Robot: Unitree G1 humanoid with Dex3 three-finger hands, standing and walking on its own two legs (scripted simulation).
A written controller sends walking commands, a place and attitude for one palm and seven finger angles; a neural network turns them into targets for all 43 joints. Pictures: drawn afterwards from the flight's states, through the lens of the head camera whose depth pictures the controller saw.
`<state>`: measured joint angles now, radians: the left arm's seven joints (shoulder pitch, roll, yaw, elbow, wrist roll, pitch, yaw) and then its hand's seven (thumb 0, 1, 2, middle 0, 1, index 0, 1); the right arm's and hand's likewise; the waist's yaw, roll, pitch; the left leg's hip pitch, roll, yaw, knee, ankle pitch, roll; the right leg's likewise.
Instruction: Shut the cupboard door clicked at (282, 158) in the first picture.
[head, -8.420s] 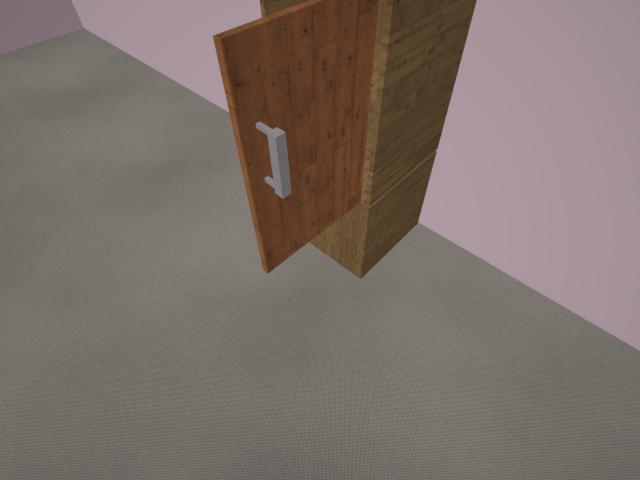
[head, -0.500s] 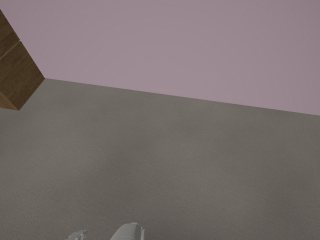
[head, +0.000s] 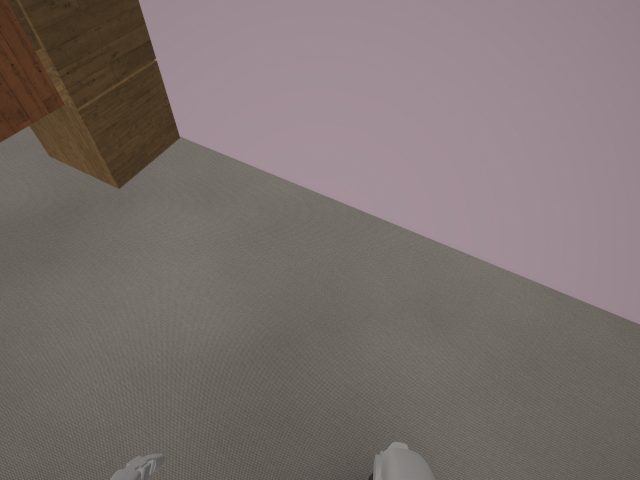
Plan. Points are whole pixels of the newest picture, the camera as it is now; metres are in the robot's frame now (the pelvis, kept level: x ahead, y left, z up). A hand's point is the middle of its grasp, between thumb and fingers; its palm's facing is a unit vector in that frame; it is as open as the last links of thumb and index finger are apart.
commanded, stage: walk to a spot facing it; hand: left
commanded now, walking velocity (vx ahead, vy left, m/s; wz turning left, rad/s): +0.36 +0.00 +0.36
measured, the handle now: out of the picture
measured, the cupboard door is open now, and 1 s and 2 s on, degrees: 88 88 88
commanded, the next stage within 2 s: turn to face it in 1.44 s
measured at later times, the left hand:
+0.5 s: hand out of the picture +0.13 +0.15 -0.17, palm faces +0.30 -0.93 -0.21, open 7.2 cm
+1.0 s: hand (193, 265) +0.48 +0.26 -0.16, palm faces +0.26 -0.95 -0.19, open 7.3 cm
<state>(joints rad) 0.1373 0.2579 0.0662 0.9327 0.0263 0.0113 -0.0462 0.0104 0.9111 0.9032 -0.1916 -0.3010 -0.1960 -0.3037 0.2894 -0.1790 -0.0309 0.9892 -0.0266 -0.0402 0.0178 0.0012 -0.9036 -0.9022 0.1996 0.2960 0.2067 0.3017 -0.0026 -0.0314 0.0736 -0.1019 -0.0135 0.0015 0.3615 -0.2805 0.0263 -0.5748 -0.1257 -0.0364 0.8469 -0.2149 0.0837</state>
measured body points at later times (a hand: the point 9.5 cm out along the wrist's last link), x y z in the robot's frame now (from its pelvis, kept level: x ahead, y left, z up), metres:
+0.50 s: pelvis +0.21 -0.03 +0.00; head +0.24 -0.01 +0.45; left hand +0.12 +0.20 -0.16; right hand +0.38 -0.23 -0.14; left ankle +0.28 +0.12 -0.70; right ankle +0.15 -0.15 -0.74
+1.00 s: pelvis +0.42 +0.05 +0.00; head +0.44 +0.06 +0.45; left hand +0.47 +0.31 -0.14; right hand +0.44 -0.20 -0.15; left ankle +0.33 +0.12 -0.74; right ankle +0.57 -0.06 -0.71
